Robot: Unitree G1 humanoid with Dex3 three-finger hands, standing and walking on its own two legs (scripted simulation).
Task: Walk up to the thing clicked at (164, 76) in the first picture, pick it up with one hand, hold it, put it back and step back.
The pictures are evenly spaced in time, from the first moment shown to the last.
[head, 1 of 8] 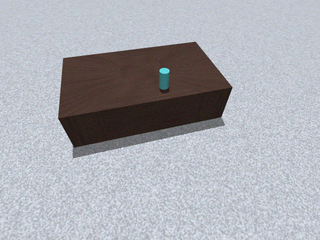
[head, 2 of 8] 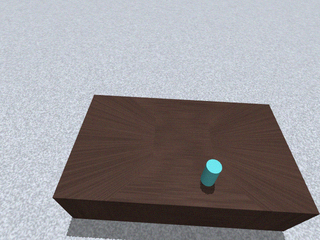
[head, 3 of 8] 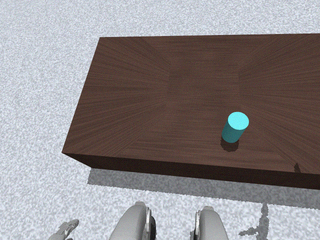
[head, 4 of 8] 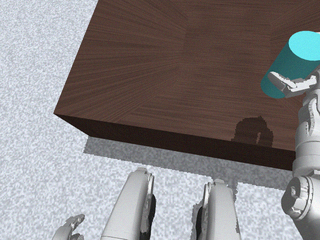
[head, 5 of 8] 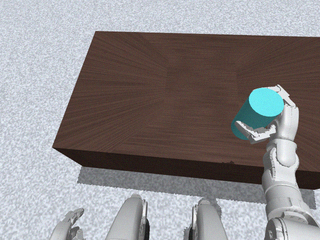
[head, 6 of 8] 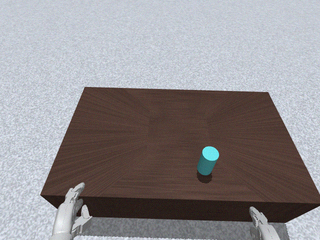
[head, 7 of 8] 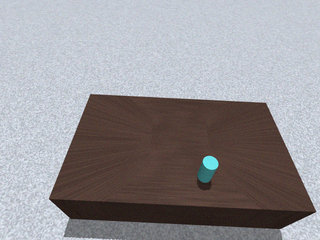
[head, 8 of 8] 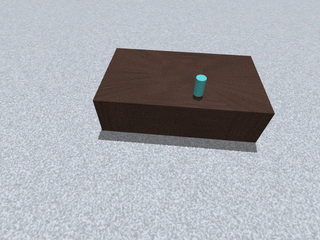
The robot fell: no
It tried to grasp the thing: yes
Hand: right
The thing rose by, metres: 0.39
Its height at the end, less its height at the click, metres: +0.00
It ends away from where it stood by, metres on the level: 0.01
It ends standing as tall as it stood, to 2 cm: yes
